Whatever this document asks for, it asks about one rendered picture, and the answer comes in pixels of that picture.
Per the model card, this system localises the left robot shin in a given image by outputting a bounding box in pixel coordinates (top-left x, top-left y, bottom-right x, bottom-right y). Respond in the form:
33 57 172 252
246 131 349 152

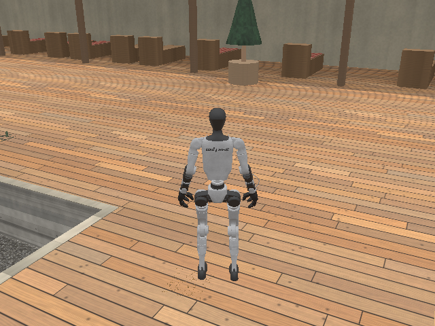
197 225 207 270

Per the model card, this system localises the right robot shin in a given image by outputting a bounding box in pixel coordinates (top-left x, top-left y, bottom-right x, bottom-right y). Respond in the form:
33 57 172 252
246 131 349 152
229 226 239 272

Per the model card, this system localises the robot shin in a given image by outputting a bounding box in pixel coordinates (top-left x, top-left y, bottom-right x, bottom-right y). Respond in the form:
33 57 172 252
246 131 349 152
229 226 239 272
197 225 207 270

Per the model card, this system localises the robot left forearm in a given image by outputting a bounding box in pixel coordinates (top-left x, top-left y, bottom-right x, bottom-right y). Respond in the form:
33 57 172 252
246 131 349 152
179 165 192 194

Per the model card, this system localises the robot right forearm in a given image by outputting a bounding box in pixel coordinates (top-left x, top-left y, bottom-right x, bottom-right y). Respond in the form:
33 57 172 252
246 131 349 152
243 165 256 194

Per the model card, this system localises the right robot hand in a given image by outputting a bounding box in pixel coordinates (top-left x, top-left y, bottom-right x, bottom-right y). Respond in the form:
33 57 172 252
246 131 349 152
243 191 258 208

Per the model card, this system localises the left robot hand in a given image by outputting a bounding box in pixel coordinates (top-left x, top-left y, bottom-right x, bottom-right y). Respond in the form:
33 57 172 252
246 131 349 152
178 191 194 208

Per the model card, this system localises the left robot upper arm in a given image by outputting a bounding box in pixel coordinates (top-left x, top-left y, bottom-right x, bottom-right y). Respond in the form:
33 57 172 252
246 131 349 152
186 137 203 175

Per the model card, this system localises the right robot upper arm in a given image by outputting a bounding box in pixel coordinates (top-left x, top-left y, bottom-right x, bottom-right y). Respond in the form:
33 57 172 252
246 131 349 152
232 137 249 175

